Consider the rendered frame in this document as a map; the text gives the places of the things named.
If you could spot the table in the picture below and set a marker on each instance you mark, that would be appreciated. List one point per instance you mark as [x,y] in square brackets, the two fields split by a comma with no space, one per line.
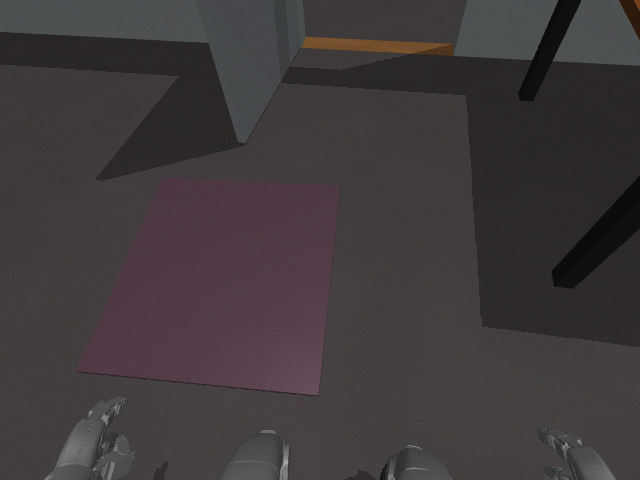
[622,219]

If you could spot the left robot hand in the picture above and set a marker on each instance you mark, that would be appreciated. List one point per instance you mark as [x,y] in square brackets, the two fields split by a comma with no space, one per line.
[87,445]

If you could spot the right robot hand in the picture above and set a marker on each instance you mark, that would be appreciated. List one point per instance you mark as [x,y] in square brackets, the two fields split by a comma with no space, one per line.
[584,462]

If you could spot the left robot arm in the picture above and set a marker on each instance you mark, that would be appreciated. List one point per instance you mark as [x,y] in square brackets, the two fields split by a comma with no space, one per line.
[71,472]

